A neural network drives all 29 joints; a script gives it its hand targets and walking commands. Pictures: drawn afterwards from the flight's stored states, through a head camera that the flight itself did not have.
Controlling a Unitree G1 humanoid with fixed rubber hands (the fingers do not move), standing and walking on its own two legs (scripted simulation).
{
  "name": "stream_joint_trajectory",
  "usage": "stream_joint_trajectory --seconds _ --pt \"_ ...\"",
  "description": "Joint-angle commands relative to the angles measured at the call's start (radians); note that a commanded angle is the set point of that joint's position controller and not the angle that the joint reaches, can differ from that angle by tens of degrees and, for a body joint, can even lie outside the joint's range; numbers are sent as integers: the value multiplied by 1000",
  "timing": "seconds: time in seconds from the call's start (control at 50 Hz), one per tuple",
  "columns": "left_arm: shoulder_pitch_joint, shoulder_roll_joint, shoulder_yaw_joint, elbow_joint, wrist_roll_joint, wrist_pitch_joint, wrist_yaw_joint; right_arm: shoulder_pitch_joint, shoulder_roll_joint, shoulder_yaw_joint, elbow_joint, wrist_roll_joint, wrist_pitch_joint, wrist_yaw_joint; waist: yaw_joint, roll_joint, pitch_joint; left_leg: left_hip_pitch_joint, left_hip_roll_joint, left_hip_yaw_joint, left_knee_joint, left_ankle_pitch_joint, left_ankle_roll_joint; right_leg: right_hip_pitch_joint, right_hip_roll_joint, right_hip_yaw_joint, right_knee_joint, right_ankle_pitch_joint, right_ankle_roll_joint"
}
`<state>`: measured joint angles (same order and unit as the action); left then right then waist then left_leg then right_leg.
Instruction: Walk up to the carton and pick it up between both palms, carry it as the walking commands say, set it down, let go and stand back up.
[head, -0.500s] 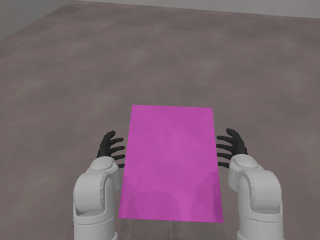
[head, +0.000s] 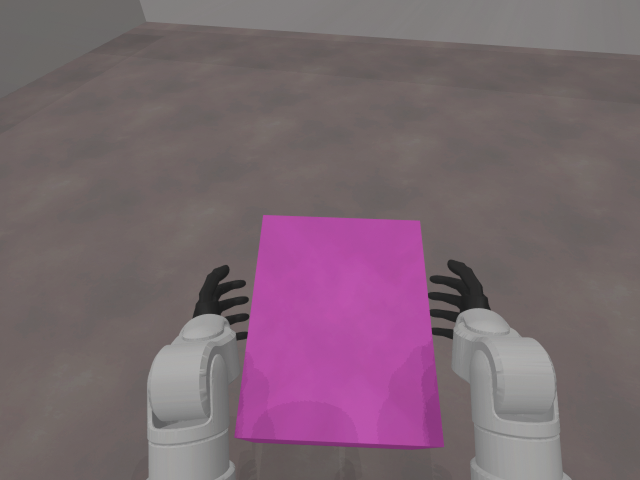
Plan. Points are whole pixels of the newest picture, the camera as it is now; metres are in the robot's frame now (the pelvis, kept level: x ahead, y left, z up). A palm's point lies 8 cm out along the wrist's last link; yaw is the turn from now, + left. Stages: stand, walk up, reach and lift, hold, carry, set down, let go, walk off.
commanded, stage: carry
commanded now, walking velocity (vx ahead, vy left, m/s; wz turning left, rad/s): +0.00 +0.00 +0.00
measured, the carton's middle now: (337, 331) +0.31 +0.00 +0.02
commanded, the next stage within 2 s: none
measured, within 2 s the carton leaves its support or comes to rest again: neither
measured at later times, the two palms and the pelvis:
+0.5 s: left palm (163, 384) +0.20 +0.18 +0.11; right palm (456, 376) +0.20 -0.11 +0.11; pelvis -0.06 +0.03 +0.00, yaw +0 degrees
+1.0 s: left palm (134, 428) +0.16 +0.20 +0.11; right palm (448, 413) +0.17 -0.09 +0.11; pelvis -0.10 +0.04 +0.00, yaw +1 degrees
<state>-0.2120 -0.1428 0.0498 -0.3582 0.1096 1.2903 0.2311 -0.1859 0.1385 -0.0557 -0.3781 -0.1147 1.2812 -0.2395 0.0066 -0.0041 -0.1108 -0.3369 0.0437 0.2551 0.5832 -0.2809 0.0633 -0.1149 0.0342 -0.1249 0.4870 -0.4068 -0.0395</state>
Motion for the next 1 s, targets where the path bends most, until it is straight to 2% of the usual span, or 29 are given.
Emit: stream_joint_trajectory --seconds 0.0,0.04,0.1,0.12,0.2,0.3,0.34,0.42,0.52,0.98 --pt "-411 -985 -575 -106 -394 -39 -258 -393 1010 601 -116 397 -29 266 -2 -60 -290 152 116 -134 19 443 11 88 -234 132 18 1013 23" --pt "-412 -992 -578 -110 -395 -41 -258 -406 1013 608 -130 403 -30 268 -2 -53 -292 172 119 -136 7 471 13 66 -227 120 39 969 19" --pt "-409 -994 -580 -117 -393 -40 -257 -411 1014 613 -131 411 -29 273 0 3 -302 226 154 -164 -8 635 32 3 -192 105 35 673 20" --pt "-408 -992 -579 -116 -390 -39 -256 -407 1014 611 -124 410 -28 274 1 16 -302 230 161 -174 -14 649 37 -7 -185 106 23 594 20" --pt "-419 -994 -578 -104 -385 -38 -256 -413 1013 607 -118 410 -30 278 -3 -5 -281 210 150 -190 -64 463 31 -28 -189 120 -11 500 0" --pt "-430 -1002 -577 -87 -377 -35 -259 -436 1021 603 -109 411 -32 282 -6 11 -234 205 150 -226 -157 305 27 -96 -161 114 -45 217 -7" --pt "-434 -1000 -574 -78 -375 -33 -258 -437 1021 598 -98 410 -32 283 -6 14 -223 196 154 -243 -193 247 24 -109 -149 114 -54 155 -6" --pt "-441 -999 -570 -59 -374 -32 -257 -439 1019 588 -78 407 -33 282 -5 21 -214 173 159 -268 -252 137 16 -110 -137 114 -54 123 -5" --pt "-446 -1005 -566 -42 -373 -36 -257 -444 1020 580 -62 404 -37 282 -3 28 -214 159 163 -282 -298 65 6 -113 -126 110 -53 101 -7" --pt "-432 -1023 -566 -53 -373 -55 -266 -450 1018 579 -56 399 -55 287 0 34 -232 146 154 -280 -339 -5 0 -148 -113 104 -52 45 -27"
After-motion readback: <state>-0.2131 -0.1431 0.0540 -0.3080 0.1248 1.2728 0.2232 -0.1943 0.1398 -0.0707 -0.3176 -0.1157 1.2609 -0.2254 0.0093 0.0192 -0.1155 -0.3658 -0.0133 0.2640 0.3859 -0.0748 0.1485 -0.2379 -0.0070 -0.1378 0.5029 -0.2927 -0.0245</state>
